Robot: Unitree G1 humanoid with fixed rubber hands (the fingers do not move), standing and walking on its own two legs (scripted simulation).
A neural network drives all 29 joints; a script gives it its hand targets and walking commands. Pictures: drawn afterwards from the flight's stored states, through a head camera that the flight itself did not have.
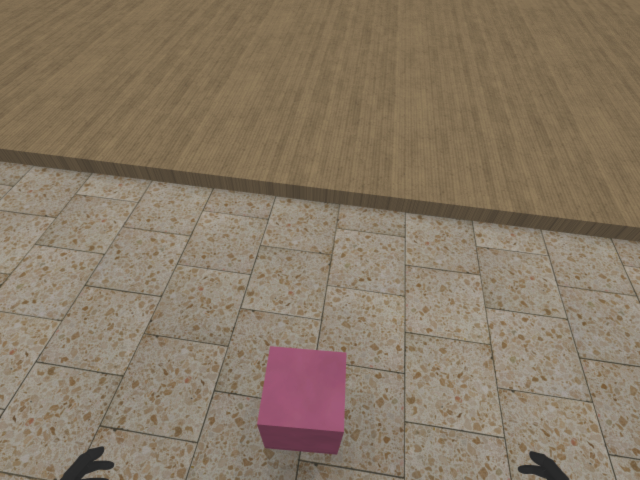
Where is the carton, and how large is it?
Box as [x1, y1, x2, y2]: [257, 346, 345, 454]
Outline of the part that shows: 270,346 257,425 264,446 269,448 336,454 343,433 345,352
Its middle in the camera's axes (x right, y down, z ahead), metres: -0.05 +0.46 +1.09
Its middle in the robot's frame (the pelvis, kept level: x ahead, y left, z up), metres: +0.41 +0.03 -0.66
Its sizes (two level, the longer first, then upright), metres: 0.210 0.200 0.250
